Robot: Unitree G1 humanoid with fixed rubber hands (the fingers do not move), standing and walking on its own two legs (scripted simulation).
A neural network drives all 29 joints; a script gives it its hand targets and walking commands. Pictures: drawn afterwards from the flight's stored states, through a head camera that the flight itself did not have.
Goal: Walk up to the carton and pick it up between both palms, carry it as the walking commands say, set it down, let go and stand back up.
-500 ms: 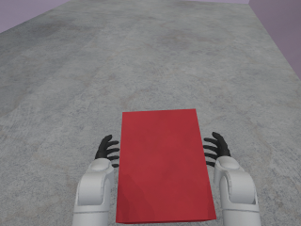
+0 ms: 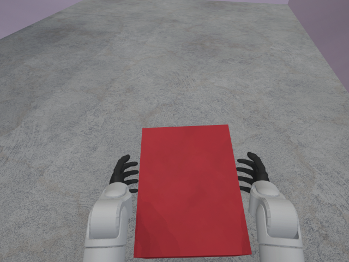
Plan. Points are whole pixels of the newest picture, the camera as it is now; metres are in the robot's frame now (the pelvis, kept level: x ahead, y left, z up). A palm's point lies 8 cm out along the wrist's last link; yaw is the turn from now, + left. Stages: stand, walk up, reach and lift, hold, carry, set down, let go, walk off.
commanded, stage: carry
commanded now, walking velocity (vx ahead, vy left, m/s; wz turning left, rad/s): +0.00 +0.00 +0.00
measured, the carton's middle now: (187, 190) +0.31 +0.00 -0.01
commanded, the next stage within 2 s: none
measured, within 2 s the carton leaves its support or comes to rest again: neither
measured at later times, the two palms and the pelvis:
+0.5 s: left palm (120, 190) +0.26 +0.15 +0.06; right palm (259, 189) +0.27 -0.15 +0.07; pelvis +0.00 +0.00 +0.00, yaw +0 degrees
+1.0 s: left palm (120, 191) +0.26 +0.15 +0.07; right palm (260, 190) +0.26 -0.15 +0.08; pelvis +0.00 +0.00 +0.00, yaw +0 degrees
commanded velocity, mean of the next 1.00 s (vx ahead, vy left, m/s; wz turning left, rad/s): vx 0.00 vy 0.00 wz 0.00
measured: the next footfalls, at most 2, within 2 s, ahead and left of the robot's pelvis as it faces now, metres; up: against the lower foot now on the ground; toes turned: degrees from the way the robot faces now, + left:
none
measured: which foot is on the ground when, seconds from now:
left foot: down 0.00-1.00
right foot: down 0.00-1.00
